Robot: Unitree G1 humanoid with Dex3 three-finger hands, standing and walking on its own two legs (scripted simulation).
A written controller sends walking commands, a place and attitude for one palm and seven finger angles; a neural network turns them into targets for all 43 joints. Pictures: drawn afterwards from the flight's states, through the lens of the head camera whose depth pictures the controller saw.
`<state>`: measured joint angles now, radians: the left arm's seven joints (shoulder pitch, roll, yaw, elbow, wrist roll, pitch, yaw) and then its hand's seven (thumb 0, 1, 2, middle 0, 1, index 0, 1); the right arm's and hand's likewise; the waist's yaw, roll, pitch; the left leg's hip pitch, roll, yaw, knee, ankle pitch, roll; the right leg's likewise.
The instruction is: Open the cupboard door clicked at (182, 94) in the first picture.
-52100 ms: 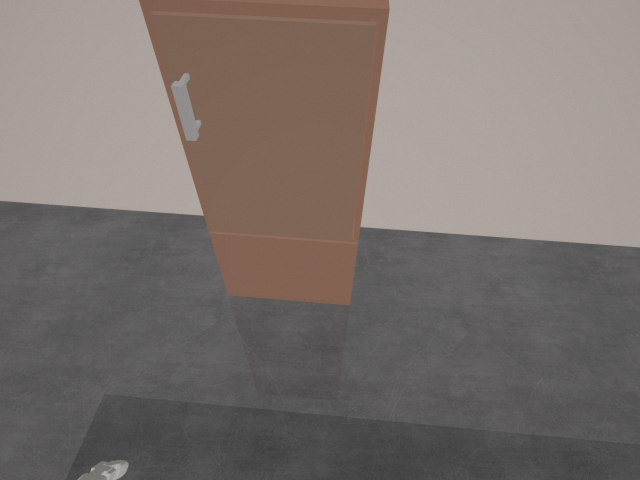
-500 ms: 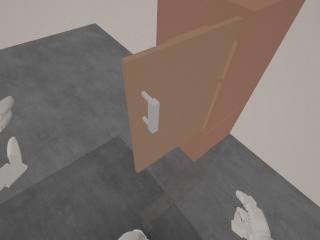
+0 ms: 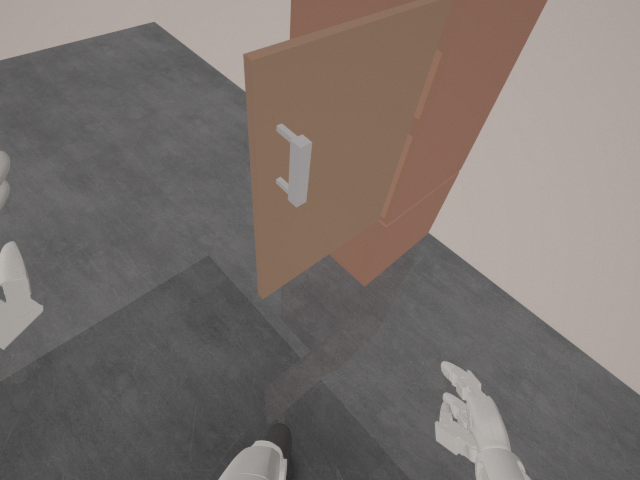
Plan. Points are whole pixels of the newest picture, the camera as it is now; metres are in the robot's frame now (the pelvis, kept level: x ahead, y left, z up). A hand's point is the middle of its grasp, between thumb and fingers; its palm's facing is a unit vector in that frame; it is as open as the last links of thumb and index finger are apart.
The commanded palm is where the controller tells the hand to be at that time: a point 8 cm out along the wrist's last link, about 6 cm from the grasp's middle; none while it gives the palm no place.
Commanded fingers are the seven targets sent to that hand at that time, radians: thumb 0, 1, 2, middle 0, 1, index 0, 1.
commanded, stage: stop stepping back and stand still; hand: left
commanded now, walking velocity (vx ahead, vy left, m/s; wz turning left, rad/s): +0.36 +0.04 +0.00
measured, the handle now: (290, 165) +0.54 +0.12 +0.06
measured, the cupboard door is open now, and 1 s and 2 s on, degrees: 88 88 88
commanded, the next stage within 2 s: let the arm hang, fingers relaxed in 0.74 s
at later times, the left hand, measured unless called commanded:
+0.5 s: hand out of the picture +0.12 +0.32 +0.18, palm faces +0.54 -0.74 -0.40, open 7.4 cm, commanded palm +0.06 +0.35 +0.20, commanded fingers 0.00 0.90 0.90 -0.20 -0.30 -0.20 -0.30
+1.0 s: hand out of the picture +0.10 +0.29 -0.06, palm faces +0.24 -0.89 -0.38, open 7.4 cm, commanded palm none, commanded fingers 0.00 0.90 0.90 -0.20 -0.30 -0.20 -0.30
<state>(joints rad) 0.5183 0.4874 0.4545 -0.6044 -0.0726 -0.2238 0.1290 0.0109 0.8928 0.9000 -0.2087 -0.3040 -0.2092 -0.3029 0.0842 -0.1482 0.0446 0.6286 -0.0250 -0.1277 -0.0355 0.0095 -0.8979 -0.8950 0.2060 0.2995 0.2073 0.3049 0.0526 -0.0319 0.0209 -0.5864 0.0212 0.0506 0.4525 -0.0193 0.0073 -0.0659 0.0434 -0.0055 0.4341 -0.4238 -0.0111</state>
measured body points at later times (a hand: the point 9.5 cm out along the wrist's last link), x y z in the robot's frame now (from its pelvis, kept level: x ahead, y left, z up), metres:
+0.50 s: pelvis -0.06 +0.04 +0.00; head -0.06 +0.05 +0.45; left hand +0.09 +0.36 +0.20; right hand +0.08 -0.22 -0.08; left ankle -0.03 +0.16 -0.72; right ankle -0.09 -0.09 -0.72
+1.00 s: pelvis -0.07 +0.04 +0.00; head -0.04 +0.01 +0.45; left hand +0.09 +0.34 -0.03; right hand +0.10 -0.20 -0.13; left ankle -0.05 +0.16 -0.72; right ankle -0.06 -0.08 -0.69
